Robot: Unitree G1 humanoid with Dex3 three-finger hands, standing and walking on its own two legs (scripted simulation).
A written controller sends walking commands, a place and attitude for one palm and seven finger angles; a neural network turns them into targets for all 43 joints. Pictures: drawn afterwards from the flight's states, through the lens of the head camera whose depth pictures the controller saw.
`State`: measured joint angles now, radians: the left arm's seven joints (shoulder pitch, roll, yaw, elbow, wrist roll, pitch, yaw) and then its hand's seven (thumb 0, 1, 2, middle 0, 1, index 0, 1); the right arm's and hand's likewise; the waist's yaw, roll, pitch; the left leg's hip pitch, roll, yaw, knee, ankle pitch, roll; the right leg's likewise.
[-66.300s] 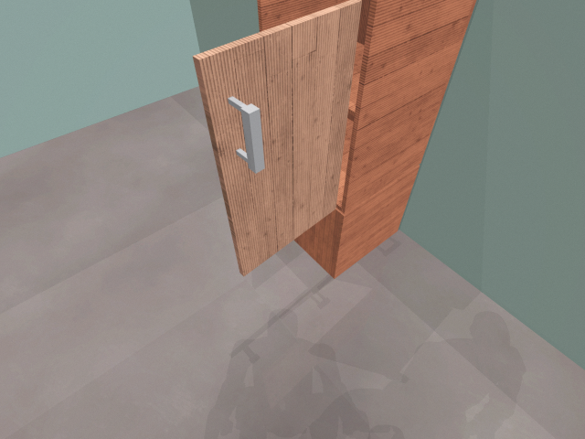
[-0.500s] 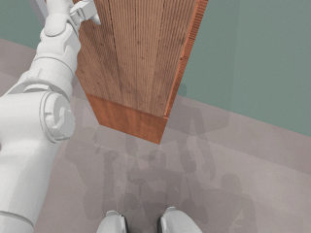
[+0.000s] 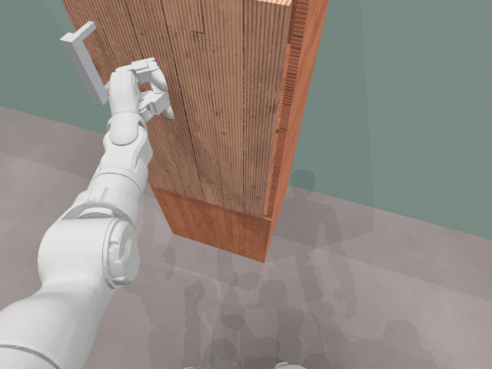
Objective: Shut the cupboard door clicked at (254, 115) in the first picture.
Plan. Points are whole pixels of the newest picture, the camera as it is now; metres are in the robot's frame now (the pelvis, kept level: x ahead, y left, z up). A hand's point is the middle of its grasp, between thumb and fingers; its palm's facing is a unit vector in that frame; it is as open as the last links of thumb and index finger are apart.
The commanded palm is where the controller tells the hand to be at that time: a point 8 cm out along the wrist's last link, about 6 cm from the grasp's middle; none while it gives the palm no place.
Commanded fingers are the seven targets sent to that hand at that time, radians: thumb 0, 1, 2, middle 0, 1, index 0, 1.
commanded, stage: pull the fist back off the door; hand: left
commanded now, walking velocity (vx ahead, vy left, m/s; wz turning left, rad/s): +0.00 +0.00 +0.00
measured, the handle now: (94, 64) +0.63 +0.19 +0.14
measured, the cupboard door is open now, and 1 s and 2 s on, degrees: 0 0 0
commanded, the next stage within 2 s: draw the hand back to the body in 0.22 s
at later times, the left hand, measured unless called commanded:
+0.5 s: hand (158, 109) +0.47 +0.07 +0.16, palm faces +0.06 -1.00 +0.00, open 3.1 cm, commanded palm +0.42 +0.13 +0.15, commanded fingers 0.00 0.90 0.90 -1.30 -1.50 -1.30 -1.50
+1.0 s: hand (65, 220) +0.30 +0.17 +0.17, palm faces +0.12 -0.98 -0.16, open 3.1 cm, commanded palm +0.27 +0.22 +0.18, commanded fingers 0.00 0.90 0.90 -0.92 -1.08 -0.92 -1.08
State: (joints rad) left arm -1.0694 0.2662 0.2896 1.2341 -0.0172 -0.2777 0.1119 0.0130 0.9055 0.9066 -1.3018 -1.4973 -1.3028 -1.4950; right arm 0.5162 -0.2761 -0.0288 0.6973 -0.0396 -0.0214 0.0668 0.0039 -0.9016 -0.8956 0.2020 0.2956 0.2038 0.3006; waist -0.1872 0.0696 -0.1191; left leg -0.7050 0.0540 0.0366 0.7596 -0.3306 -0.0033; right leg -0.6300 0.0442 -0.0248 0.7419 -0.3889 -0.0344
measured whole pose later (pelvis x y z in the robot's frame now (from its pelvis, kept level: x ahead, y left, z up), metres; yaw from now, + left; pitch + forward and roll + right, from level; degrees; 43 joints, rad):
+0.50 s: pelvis +0.01 -0.01 +0.01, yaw +0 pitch +10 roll +1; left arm -0.80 0.14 0.23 0.94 -0.07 -0.28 0.09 0.02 0.90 0.90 -1.30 -1.50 -1.30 -1.49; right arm 0.36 -0.24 -0.02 0.65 0.00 -0.02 0.03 0.00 -0.90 -0.90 0.20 0.30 0.20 0.30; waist -0.09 0.06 -0.13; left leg -0.55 0.04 0.05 0.68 -0.32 -0.01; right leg -0.50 0.03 -0.01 0.71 -0.39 -0.04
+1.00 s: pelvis -0.01 +0.00 +0.03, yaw +1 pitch -2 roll +0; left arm -0.12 0.23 0.09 0.16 -0.12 -0.06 0.00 0.02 0.90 0.90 -1.16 -1.34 -1.16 -1.33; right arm 0.16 -0.24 0.02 0.57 0.06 -0.01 -0.07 0.01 -0.90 -0.90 0.20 0.30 0.20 0.30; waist 0.00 0.06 -0.04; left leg -0.25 0.02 0.03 0.50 -0.22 0.00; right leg -0.18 0.02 -0.03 0.51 -0.30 -0.03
